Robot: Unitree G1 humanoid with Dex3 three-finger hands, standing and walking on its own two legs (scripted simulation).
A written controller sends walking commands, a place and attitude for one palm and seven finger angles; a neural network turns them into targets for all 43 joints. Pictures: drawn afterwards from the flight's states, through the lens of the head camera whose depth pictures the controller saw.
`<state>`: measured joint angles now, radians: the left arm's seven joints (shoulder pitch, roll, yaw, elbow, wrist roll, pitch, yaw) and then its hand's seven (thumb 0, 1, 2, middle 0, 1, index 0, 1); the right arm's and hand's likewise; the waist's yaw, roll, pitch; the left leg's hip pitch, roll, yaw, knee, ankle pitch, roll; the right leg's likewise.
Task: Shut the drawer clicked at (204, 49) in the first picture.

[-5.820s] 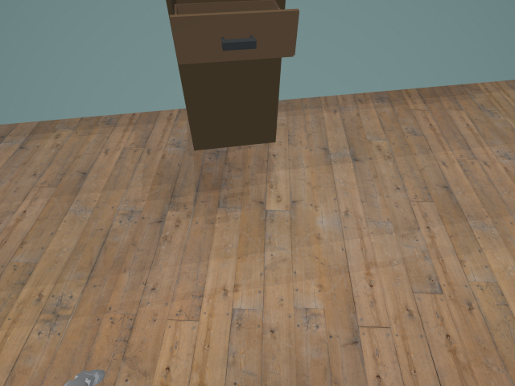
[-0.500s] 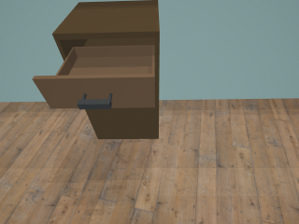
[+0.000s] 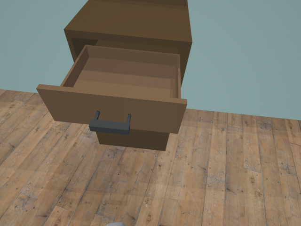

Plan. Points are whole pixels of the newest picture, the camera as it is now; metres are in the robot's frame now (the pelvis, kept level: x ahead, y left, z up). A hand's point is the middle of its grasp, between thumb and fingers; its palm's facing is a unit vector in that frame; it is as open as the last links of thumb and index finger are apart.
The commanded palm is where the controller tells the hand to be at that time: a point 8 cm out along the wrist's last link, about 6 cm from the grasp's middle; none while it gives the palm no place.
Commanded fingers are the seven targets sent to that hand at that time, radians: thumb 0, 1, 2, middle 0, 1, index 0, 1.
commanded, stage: take the last steps up to it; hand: left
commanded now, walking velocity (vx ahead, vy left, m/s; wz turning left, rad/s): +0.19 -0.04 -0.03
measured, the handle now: (111, 121) +0.40 +0.17 +0.00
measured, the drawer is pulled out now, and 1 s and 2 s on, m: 0.30 0.30 0.30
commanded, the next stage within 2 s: come to a stop and stand still in 0.16 s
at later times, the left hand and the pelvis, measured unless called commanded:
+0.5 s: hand (110, 206) +0.19 +0.14 -0.15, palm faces +0.00 -0.97 -0.24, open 7.2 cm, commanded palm none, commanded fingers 0.00 0.90 0.90 -0.20 -0.30 -0.20 -0.30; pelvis +0.10 -0.03 +0.01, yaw +0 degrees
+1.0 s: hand out of the picture +0.04 +0.21 -0.16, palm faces +0.06 -0.97 -0.22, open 7.3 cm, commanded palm none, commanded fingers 0.00 0.90 0.90 -0.20 -0.30 -0.20 -0.30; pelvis +0.04 +0.02 +0.02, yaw -1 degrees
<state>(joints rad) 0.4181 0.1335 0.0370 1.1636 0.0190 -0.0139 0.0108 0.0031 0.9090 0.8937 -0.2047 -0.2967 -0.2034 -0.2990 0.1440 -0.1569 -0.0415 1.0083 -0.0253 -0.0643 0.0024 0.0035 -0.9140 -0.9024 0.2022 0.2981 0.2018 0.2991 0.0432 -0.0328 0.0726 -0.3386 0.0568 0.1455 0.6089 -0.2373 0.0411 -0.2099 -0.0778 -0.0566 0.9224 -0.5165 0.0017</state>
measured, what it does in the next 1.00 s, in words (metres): steps on the spot: right foot, then left foot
